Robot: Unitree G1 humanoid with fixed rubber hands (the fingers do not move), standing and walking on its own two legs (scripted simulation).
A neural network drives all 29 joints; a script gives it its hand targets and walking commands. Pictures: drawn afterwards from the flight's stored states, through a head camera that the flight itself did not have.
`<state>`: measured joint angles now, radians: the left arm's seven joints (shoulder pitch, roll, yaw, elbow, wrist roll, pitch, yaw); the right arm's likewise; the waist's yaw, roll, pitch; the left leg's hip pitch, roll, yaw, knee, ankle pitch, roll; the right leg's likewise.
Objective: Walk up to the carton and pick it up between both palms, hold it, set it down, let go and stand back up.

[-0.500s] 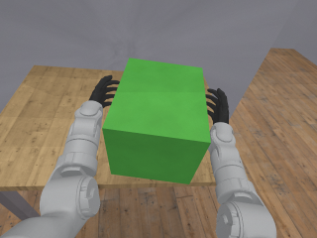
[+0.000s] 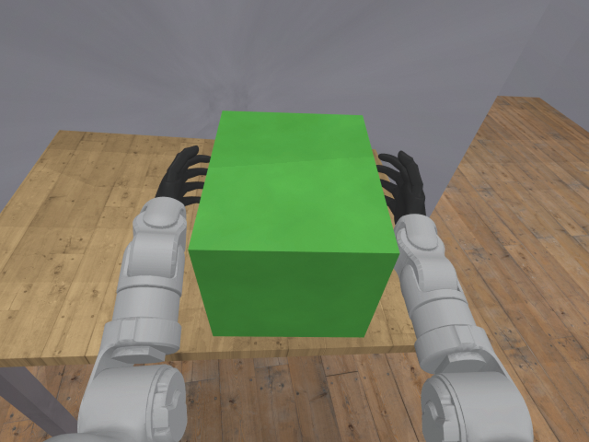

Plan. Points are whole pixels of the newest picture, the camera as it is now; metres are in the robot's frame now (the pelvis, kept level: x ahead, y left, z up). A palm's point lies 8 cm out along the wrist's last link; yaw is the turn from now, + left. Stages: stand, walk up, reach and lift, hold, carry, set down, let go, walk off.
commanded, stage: reach and lift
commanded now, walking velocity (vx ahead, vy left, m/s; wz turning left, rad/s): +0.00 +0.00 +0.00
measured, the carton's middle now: (291, 220) +0.41 -0.02 +0.08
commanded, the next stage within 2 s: hold in 1.50 s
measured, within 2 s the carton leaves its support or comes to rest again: neither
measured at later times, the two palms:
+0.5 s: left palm (159, 191) +0.36 +0.15 +0.18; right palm (415, 196) +0.35 -0.17 +0.20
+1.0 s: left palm (159, 181) +0.35 +0.15 +0.20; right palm (421, 182) +0.36 -0.17 +0.22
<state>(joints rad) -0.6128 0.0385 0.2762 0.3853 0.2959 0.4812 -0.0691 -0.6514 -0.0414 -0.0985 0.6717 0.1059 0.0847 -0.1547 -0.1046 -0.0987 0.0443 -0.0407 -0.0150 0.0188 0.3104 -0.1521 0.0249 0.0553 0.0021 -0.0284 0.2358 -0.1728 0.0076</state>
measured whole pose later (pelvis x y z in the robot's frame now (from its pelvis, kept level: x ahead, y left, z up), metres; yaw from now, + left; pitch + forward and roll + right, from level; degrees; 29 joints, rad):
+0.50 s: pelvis -0.02 -0.01 +0.00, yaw +1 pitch -7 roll +0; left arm -0.68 0.03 0.34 0.32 0.32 0.62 -0.09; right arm -0.75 -0.04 -0.12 0.70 0.08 0.18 -0.14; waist -0.09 -0.07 0.01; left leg -0.04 -0.01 0.00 0.27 -0.10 0.01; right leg 0.03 0.01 -0.05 0.26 -0.16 -0.01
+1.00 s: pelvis -0.01 -0.01 +0.00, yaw +0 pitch -8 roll +0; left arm -0.62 0.01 0.30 0.16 0.30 0.72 -0.03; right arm -0.77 -0.09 -0.06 0.65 0.19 0.23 -0.13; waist -0.10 -0.06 0.00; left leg -0.02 -0.01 0.01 0.29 -0.13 0.02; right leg 0.06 0.00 -0.04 0.26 -0.18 0.00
